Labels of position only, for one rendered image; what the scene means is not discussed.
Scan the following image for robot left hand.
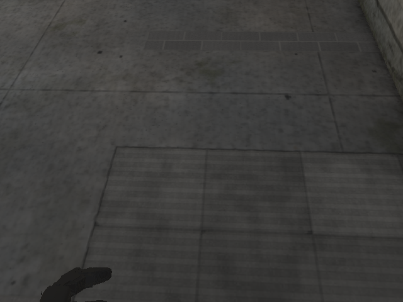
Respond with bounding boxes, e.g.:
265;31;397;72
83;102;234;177
40;267;112;302

